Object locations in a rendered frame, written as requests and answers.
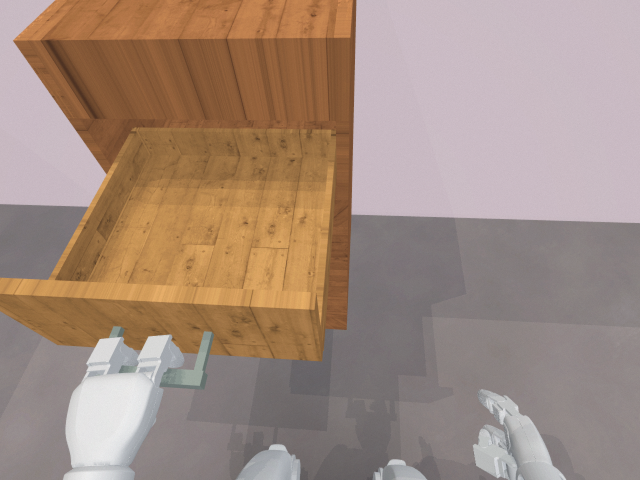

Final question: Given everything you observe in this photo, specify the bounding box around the left robot thigh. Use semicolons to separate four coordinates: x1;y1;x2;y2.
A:
236;450;300;480

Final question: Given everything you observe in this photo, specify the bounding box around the handle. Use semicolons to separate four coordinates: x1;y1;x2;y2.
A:
96;326;214;390

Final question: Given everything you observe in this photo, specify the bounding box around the cabinet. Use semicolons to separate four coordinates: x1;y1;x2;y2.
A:
13;0;356;330

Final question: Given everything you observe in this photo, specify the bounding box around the left robot hand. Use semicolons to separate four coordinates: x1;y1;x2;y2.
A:
65;334;184;468

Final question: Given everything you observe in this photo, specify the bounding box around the drawer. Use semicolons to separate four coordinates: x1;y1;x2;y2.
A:
0;127;337;361

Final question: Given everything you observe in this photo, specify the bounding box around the right robot hand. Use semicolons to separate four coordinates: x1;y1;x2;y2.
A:
473;389;553;480

